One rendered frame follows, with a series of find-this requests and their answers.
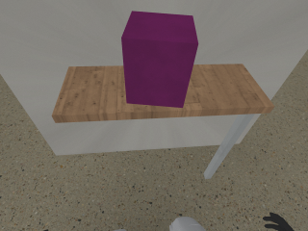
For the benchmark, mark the right robot hand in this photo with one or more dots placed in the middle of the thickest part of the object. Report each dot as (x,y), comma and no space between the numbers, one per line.
(282,224)

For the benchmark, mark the carton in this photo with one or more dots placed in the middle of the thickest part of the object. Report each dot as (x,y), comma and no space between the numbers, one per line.
(158,51)

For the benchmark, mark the robot right thigh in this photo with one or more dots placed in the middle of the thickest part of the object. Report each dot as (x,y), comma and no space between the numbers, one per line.
(185,224)

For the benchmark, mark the table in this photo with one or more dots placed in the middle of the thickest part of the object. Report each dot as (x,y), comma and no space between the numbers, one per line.
(98,93)

